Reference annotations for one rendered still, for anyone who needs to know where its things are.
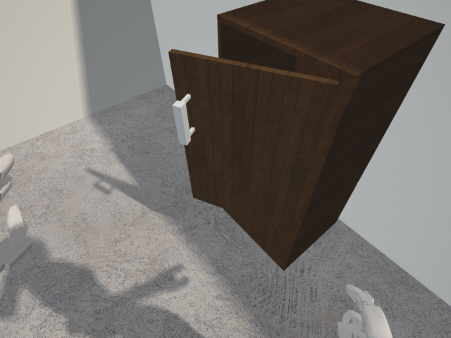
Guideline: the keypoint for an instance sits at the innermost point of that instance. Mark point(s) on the robot right hand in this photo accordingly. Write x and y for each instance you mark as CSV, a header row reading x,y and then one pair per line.
x,y
371,324

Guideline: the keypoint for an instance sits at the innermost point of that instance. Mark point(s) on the handle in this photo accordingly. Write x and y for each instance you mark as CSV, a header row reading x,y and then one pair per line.
x,y
181,120

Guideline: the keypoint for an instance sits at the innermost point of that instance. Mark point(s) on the cupboard door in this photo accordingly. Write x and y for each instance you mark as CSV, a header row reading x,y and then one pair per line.
x,y
257,130

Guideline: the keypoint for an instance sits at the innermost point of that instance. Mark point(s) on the robot left hand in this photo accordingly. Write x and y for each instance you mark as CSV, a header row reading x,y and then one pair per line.
x,y
14,247

